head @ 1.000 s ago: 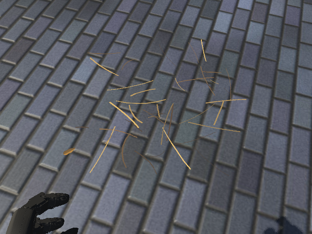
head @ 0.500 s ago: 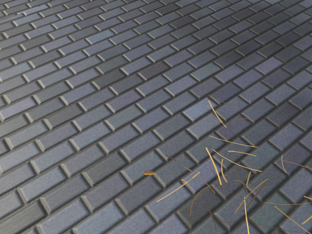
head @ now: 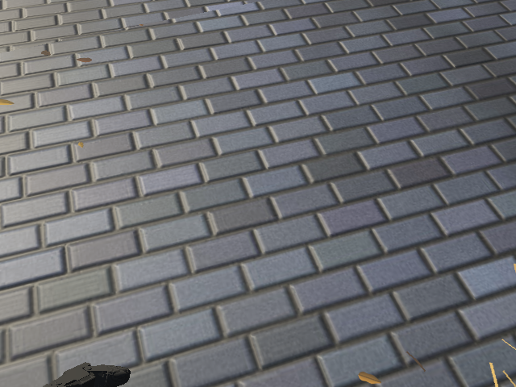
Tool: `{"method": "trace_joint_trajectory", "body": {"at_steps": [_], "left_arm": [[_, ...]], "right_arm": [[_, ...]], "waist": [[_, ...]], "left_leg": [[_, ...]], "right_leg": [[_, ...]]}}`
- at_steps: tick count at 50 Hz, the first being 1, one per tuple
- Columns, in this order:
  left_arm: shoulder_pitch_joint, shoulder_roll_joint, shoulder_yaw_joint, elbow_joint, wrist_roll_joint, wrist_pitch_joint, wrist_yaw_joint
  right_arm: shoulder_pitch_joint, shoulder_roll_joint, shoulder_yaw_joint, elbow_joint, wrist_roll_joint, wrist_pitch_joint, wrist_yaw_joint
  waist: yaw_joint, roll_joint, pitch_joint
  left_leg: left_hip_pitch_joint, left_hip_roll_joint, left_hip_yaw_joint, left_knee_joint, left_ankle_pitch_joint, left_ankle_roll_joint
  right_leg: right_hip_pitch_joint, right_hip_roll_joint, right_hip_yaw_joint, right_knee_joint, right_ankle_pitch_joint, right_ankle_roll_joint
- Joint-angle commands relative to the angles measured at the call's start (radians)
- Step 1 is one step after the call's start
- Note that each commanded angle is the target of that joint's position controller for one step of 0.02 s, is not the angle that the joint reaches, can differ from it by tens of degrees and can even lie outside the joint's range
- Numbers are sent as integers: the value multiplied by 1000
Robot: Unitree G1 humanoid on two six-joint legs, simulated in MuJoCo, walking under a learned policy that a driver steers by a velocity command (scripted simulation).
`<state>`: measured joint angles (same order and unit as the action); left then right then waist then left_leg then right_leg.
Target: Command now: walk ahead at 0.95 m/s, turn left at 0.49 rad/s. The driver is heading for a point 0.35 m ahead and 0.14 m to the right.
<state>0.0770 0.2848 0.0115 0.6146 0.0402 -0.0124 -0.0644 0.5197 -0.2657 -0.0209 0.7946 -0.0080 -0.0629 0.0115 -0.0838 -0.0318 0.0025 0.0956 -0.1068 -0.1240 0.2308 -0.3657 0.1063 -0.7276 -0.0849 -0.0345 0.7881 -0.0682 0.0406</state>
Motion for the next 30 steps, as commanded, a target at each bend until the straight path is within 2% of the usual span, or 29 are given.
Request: {"method": "trace_joint_trajectory", "body": {"at_steps": [1, 2, 3, 4, 5, 6, 7, 8, 9, 10, 11, 12, 13, 14, 15, 16, 17, 18, 19, 20, 22, 24, 25, 26, 27, 28, 29, 30], "left_arm": [[-180, 73, 17, -97, -16, -19, 1], [-161, 82, 21, -90, -17, -19, 7], [-111, 100, 30, -74, -17, -19, 16], [-23, 127, 43, -45, -18, -18, 27], [156, 157, 60, 5, -24, -17, 42], [399, 182, 78, 81, -26, -12, 60], [560, 259, 105, 126, -11, -13, 78], [550, 310, 118, 151, -15, -13, 66], [356, 230, 102, 114, -15, -17, 48], [268, 159, 91, 88, -21, -27, 46], [266, 117, 80, 107, -20, -36, 45], [265, 91, 65, 134, -17, -48, 44], [269, 83, 54, 155, -13, -61, 42], [217, 51, 38, 115, -39, -101, 38], [200, 65, 37, 133, -54, -118, 39], [193, 87, 39, 139, -61, -125, 44], [198, 115, 44, 145, -60, -126, 52], [204, 140, 50, 148, -61, -122, 61], [236, 154, 54, 154, -63, -117, 68], [288, 168, 59, 167, -62, -115, 70], [326, 176, 62, 189, -67, -105, 74], [327, 161, 60, 202, -63, -86, 79], [313, 162, 62, 200, -56, -73, 81], [276, 163, 63, 189, -52, -60, 83], [260, 149, 58, 173, -47, -52, 82], [336, 84, 34, 154, -26, -53, 77], [533, -12, -1, 206, -47, -43, 64], [510, 89, 21, 226, -62, -34, 57]], "right_arm": [[-60, -199, -54, -24, 13, -38, -9], [-72, -207, -54, -12, 12, -39, -10], [-78, -232, -58, -1, 6, -41, -10], [-65, -252, -64, 14, -7, -39, -12], [-74, -265, -70, 24, -27, -30, -16], [-127, -261, -72, 24, -42, -20, -21], [-116, -183, -51, 13, -37, -25, -19], [-79, -77, -26, -27, -17, -49, 5], [-78, -107, -16, -29, -26, -58, 0], [-153, -138, -14, -26, -28, -59, -1], [-213, -138, -10, -33, -40, -54, -1], [-243, -115, -5, -54, -50, -44, 0], [-235, -103, 3, -54, -55, -28, 1], [-261, -125, -9, -76, 45, -44, -2], [-271, -129, -6, -80, 47, -43, -6], [-310, -112, 0, -93, 26, -41, -9], [-366, -89, 11, -123, 6, -44, -8], [-407, -59, 22, -137, -8, -48, -2], [-448, -35, 31, -143, -14, -55, 8], [-486, -29, 31, -154, -13, -60, 16], [-527, -57, 15, -175, -8, -58, 21], [-521, -96, -7, -177, -8, -56, 18], [-472, -118, -20, -159, -9, -57, 16], [-373, -136, -34, -122, -11, -59, 13], [-277, -163, -45, -91, -18, -61, 9], [-213, -218, -50, -91, -46, -56, -1], [-204, -136, -24, -82, -40, -42, 5], [-225, -87, -17, -82, -11, -30, 18]], "waist": [[18, 86, 106], [35, 85, 93], [60, 101, 51], [98, 123, -12], [183, 142, -96], [312, 122, -177], [353, -16, -254], [246, -376, -317], [159, -243, -181], [140, -57, -90], [123, 76, -19], [87, 99, 21], [66, 65, 38], [72, -24, 40], [49, -28, 37], [47, 0, 56], [54, 15, 71], [65, 23, 59], [97, 23, 37], [129, 18, 7], [143, -20, -10], [124, -42, -21], [95, -46, -40], [38, -42, -72], [-6, -1, -120], [16, 175, -254], [74, 310, -459], [51, 180, -452]], "left_leg": [[-124, 242, -133, -151, 546, 130], [-99, 244, -106, -128, 689, 114], [-56, 247, -71, -69, 921, 94], [-12, 252, -45, 44, 1149, 76], [-16, 255, -19, 242, 1301, 63], [-122, 228, 28, 533, 1277, 45], [-380, 133, 68, 959, 943, 23], [-680, -89, 28, 1285, 41, -28], [-828, -15, -28, 1328, 15, -3], [-809, 57, -22, 1304, 80, -6], [-754, 92, 0, 1217, 85, -9], [-712, 117, 1, 1145, 73, -20], [-667, 124, 13, 1100, 47, -41], [-676, 156, -14, 1073, 3, -50], [-684, 177, -5, 979, 13, -63], [-668, 179, 30, 873, 47, -80], [-653, 167, 69, 738, 126, -100], [-590, 145, 104, 595, 231, -112], [-523, 110, 133, 466, 381, -119], [-466, 83, 138, 378, 532, -120], [-432, 67, 111, 268, 665, -105], [-408, 67, 82, 226, 647, -84], [-366, 57, 81, 226, 616, -73], [-285, 51, 88, 209, 615, -59], [-167, 97, 75, 190, 770, -38], [124, 327, -145, 313, 1217, 94], [286, 532, -410, 330, 1339, 287], [200, 477, -418, 279, 1163, 267]], "right_leg": [[135, 42, -45, -153, 122, -54], [198, 64, -57, -184, 107, -79], [279, 104, -83, -192, 57, -103], [376, 144, -102, -172, -10, -123], [538, 180, -117, -146, -91, -142], [767, 162, -111, -161, -143, -163], [1004, 18, 104, -160, -442, -225], [1099, -187, 792, -435, -664, -349], [1012, -223, 962, -556, -615, -384], [868, -235, 796, -525, -411, -390], [718, -207, 656, -508, -163, -366], [607, -170, 540, -505, 23, -339], [531, -162, 464, -502, 260, -336], [548, -135, 413, -551, 348, -337], [537, -129, 357, -561, 401, -320], [485, -99, 285, -580, 481, -304], [445, -68, 219, -586, 572, -289], [420, -17, 147, -578, 611, -267], [418, 21, 101, -575, 588, -245], [436, 22, 102, -582, 514, -225], [514, -2, 123, -572, 408, -191], [590, -22, 140, -512, 360, -166], [622, -25, 144, -448, 403, -157], [636, -13, 130, -338, 471, -139], [608, 32, 101, -165, 427, -102], [385, 108, 91, 164, 1, -50], [260, 174, 158, 455, -613, 4], [240, 132, 228, 499, -613, 6]]}}
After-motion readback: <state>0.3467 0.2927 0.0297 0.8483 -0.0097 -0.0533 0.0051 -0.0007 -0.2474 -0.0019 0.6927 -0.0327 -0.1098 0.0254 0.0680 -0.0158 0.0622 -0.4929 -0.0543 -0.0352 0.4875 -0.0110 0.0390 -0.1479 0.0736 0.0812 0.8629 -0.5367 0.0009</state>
